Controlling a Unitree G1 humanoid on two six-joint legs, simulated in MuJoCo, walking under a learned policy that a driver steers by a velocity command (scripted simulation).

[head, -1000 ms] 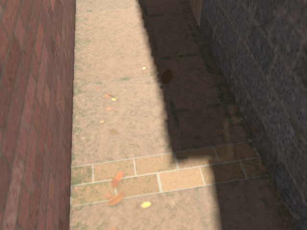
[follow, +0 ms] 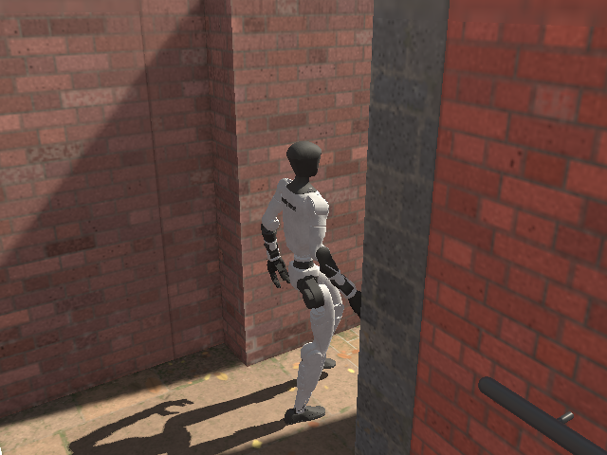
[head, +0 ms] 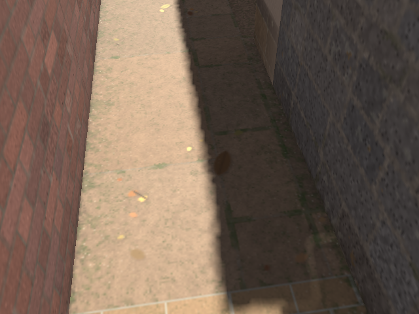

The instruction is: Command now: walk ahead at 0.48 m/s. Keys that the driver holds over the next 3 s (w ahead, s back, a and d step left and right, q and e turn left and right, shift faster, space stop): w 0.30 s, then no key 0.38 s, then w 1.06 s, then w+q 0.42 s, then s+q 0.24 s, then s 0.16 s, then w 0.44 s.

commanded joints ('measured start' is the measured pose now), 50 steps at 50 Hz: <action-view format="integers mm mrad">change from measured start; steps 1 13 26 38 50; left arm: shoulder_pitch -14 213 -229 -244 -140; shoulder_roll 172 5 77 181 264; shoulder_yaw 37 -3 40 49 75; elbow -56 -59 -137 -174 -122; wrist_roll -19 -40 -15 -17 -11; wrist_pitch -20 -1 24 5 -10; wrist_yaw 6 -5 29 25 -9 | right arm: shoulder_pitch -99 348 137 169 20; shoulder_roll -18 -299 -134 -96 -17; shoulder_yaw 11 -75 -32 -14 10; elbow -87 -40 -87 -94 -144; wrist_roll -5 -14 -15 -10 -19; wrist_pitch -12 -14 8 43 8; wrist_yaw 13 31 -23 -1 -10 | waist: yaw -27 -117 -47 -32 -55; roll -70 266 50 -10 -151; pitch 159 -364 -6 1 22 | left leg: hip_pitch -19 1092 484 556 139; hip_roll -18 281 30 11 -84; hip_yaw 19 -748 -30 -109 37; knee -203 -584 -758 -582 -152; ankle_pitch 177 -152 594 57 -136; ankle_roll -13 365 179 166 0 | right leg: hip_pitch -138 -527 -461 -200 -227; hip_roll -247 16 -176 -145 -289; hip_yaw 136 115 55 49 188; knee -170 1083 575 244 -50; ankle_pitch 185 -336 172 99 58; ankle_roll -167 47 106 6 -126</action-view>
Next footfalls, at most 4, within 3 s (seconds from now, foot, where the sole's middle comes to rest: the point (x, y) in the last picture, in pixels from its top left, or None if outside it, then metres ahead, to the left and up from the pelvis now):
0.24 left None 0.35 0.14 -0.78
0.76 right None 0.48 -0.06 -0.78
1.20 left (173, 290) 0.62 0.21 -0.78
1.70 right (236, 210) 0.95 0.01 -0.78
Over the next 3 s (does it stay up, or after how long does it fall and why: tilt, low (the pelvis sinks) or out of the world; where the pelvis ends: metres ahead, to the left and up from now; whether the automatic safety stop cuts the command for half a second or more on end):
stays up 1.31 0.20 -0.01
